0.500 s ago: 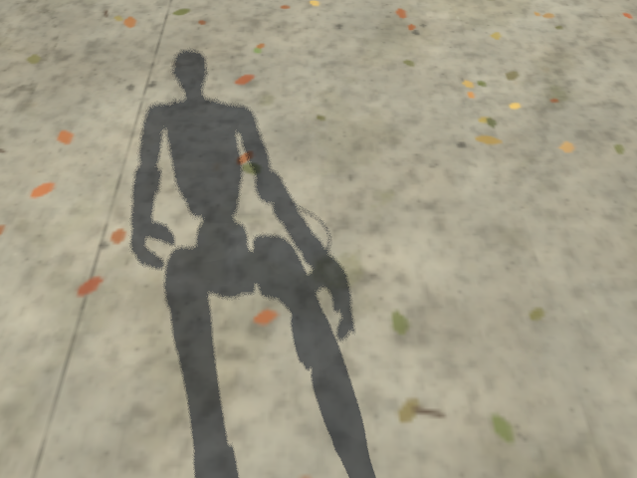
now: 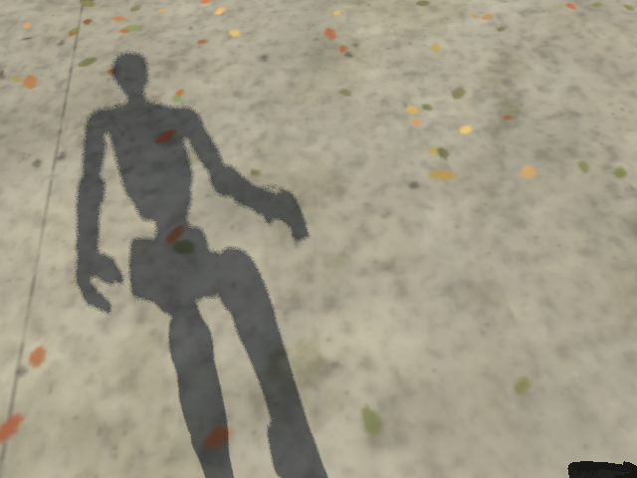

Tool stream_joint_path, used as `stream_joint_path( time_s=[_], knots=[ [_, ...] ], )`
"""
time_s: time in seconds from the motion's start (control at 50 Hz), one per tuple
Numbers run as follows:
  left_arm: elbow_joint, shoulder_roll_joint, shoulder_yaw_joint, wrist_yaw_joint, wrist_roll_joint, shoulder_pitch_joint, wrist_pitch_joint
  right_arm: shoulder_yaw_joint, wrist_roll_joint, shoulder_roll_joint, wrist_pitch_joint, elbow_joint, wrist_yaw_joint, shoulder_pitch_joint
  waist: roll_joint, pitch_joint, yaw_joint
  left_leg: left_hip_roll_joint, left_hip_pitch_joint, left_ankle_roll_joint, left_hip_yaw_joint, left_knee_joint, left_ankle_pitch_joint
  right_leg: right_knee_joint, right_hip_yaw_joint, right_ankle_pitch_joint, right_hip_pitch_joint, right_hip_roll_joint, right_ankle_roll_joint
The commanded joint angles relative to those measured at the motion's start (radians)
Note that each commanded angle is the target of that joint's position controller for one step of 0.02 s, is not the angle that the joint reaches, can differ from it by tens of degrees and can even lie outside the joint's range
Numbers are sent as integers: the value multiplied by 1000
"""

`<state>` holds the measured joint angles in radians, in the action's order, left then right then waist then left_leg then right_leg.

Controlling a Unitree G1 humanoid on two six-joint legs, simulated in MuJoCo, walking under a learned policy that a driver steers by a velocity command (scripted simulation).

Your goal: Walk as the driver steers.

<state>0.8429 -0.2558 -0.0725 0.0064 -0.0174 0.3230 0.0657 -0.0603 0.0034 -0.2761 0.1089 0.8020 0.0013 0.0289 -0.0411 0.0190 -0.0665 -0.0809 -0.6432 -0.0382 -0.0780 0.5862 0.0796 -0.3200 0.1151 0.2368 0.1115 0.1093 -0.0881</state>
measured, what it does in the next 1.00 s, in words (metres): walks ahead: left foot, then right foot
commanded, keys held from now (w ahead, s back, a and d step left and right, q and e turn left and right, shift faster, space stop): w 0.28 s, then no key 0.24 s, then q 0.48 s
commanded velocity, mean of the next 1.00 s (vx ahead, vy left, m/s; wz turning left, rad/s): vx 0.25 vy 0.00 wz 0.09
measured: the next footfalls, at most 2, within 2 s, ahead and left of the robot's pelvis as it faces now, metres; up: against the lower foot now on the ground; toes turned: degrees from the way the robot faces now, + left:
left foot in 0.14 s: +0.27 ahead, +0.14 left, +0.00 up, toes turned -2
right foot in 0.58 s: +0.47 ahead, -0.09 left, +0.00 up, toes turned -2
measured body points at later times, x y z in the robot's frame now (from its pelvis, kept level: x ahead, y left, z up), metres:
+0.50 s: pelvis +0.27 +0.04 +0.00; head +0.31 +0.05 +0.45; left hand +0.47 +0.28 -0.11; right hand +0.28 -0.23 -0.13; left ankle +0.23 +0.14 -0.75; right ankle +0.42 -0.11 -0.71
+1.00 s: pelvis +0.35 +0.05 -0.02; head +0.37 +0.08 +0.43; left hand +0.46 +0.34 -0.14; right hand +0.49 -0.23 -0.12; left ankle +0.35 +0.15 -0.75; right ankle +0.43 -0.09 -0.74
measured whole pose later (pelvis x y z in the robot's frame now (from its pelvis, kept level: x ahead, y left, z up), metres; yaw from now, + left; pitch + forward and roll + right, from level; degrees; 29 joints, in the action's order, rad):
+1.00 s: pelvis +0.35 +0.05 -0.02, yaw +10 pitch +1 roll -2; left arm 0.83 -0.28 -0.07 0.04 0.00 0.09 -0.02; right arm -0.08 0.00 -0.30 -0.06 0.79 0.01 0.24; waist 0.01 0.02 0.03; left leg -0.03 -0.34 0.04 0.03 0.64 -0.33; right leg -0.61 -0.17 0.28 0.39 -0.10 0.03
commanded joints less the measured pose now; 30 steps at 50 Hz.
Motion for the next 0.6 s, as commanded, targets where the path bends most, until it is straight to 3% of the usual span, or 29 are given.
stream_joint_path(
  time_s=[0.02,0.06,0.1,0.12,0.14,0.16,0.18,0.2,0.22,0.24,0.26,0.3,0.36,0.44,0.52,0.56,0.58,0.6],
  knots=[
    [-22,-146,-32,6,-3,57,9,-6,-8,-66,22,-87,-15,-107,128,4,-23,38,96,20,37,-74,41,65,148,-197,31,-255,-127],
    [-14,-153,-34,10,1,72,2,-10,-7,-89,30,-99,-24,-112,133,9,-15,41,78,47,35,-106,-43,16,189,-249,-58,-296,-120],
    [-15,-166,-38,13,4,62,-7,-17,-8,-110,37,-92,-26,-54,154,-6,23,60,148,82,59,-132,-127,-49,201,-399,-106,-308,-102],
    [-23,-158,-33,13,5,44,-10,-30,-3,-134,41,-63,-23,45,146,-61,75,81,286,111,80,-162,-116,-149,171,-551,-104,-267,-83],
    [-41,-129,-19,9,13,23,-8,-45,9,-174,43,-33,-19,198,115,-191,145,-3,535,168,3,-115,-73,-352,127,-541,-11,-213,-56],
    [-51,-70,0,6,12,121,5,-68,19,-257,38,-10,-17,352,-72,-350,151,-209,925,302,-320,-106,-123,-702,32,-248,310,-78,17],
    [-39,-60,10,3,-5,170,17,-65,-6,-223,24,31,-26,412,-274,-395,151,-325,1045,378,-650,-249,-328,-918,26,326,549,-12,49],
    [-52,-151,-9,0,-20,87,25,-41,-24,-149,20,17,-27,359,-144,-243,164,-296,945,330,-605,-285,-495,-995,73,301,657,-76,37],
    [-77,-159,-10,-2,-21,-10,28,-30,-16,-117,11,-3,-24,281,-56,-129,152,-256,802,290,-467,-307,-476,-983,30,211,669,-128,33],
    [-91,-145,-9,-3,-5,-62,29,-20,-5,-100,6,-10,-27,225,-1,-42,125,-213,660,277,-370,-344,-381,-915,-3,143,647,-166,36],
    [-92,-138,-15,-2,7,-65,25,-12,4,-80,9,-15,-28,197,-11,-23,97,-182,585,265,-308,-366,-294,-850,-7,97,602,-200,38],
    [-84,-100,-12,0,8,-32,14,-9,7,-80,11,-9,-30,184,-47,-18,66,-142,504,263,-212,-397,-91,-781,-32,71,524,-215,54],
    [-101,-60,1,8,22,-61,7,-16,7,-118,10,15,-19,194,-33,-31,49,-125,469,270,-61,-372,384,-620,-72,3,490,-206,98],
    [-116,-38,14,-2,18,-167,9,-17,-5,-137,-15,45,-1,240,-46,-72,91,-63,468,219,54,-353,414,-346,-115,-271,362,-154,101],
    [-140,-70,6,-14,21,-237,10,-15,-14,-141,-37,77,4,266,-54,-69,103,-104,553,207,11,-286,323,-227,-91,-270,333,-134,74],
    [-128,-93,-5,-14,34,-196,18,-13,-25,-138,-48,82,6,249,-39,-75,63,-94,561,180,-28,-195,262,-121,-90,-298,245,-120,48],
    [-110,-128,-16,-8,44,-149,23,-10,-23,-128,-49,84,6,266,-9,-97,48,-48,540,148,-27,-122,223,-60,-82,-472,134,-137,25],
    [-111,-201,-31,3,59,-93,24,2,1,-97,-40,65,3,298,77,-194,56,15,416,104,-5,18,19,-156,21,-886,-92,-275,-32]
  ],
)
